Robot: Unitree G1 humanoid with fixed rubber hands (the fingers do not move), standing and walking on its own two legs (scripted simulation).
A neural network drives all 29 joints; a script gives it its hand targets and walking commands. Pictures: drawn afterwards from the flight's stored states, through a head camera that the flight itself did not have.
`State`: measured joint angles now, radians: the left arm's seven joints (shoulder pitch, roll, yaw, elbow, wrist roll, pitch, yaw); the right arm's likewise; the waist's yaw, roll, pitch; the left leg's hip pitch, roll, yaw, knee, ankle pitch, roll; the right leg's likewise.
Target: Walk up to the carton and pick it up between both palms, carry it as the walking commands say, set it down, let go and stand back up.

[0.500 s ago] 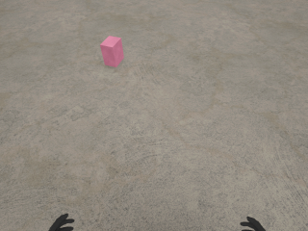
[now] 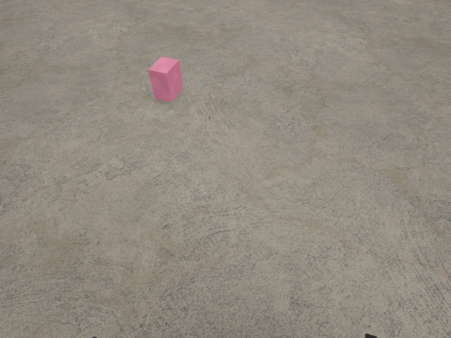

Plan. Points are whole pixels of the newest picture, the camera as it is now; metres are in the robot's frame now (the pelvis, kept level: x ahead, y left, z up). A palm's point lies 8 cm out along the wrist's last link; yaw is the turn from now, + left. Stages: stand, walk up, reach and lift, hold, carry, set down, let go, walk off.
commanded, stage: stand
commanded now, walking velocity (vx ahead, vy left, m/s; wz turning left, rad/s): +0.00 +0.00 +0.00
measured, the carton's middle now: (166, 79) +1.87 +0.46 -0.66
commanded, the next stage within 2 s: walk up in 1.38 s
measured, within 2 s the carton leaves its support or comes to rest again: neither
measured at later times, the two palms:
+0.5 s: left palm out of the picture +0.05 +0.28 -0.12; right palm out of the picture +0.06 -0.29 -0.12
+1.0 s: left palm out of the picture +0.07 +0.27 -0.12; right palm out of the picture +0.06 -0.28 -0.13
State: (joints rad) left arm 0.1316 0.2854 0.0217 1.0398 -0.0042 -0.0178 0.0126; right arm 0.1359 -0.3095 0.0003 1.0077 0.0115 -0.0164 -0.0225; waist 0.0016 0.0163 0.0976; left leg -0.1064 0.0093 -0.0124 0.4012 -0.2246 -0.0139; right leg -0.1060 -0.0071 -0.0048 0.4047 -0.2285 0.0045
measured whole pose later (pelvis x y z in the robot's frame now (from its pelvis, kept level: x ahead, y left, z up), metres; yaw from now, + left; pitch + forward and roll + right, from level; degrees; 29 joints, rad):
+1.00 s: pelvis +0.00 -0.01 +0.00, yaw -1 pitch -4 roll +0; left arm 0.15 0.28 0.03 1.08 0.00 -0.02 0.02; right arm 0.16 -0.30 0.01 1.05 0.01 -0.02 -0.03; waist 0.00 0.02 0.08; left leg -0.08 0.03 0.01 0.35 -0.20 -0.02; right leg -0.10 0.00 0.01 0.37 -0.21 0.00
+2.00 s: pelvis +0.11 +0.06 -0.02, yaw +8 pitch +0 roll +1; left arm 0.28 0.24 0.07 1.08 0.03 -0.02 -0.04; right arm 0.31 -0.15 -0.02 1.06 -0.04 -0.06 0.01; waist -0.04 -0.08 0.01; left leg -0.27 0.04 0.10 0.63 -0.34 0.00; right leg -0.41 -0.11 -0.05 1.13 -0.35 0.01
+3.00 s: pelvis +0.60 +0.13 -0.01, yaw +12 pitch +0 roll +2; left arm 0.21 0.18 0.06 1.05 0.03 -0.02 -0.03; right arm 0.28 -0.16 -0.05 1.06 -0.03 -0.09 -0.01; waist 0.01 -0.05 0.05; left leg -0.09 -0.03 0.17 0.40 -0.30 0.05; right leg -0.52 -0.15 -0.04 0.92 -0.23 0.03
